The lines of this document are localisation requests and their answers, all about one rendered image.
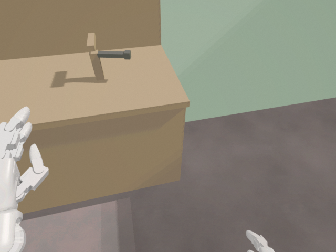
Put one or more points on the counter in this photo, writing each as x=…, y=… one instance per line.
x=103, y=126

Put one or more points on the left robot forearm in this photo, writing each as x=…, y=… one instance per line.
x=12, y=235

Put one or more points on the robot left hand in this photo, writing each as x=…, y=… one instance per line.
x=12, y=137

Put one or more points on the robot right hand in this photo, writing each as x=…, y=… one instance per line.
x=259, y=242

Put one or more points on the tap lever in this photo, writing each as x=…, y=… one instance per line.
x=114, y=54

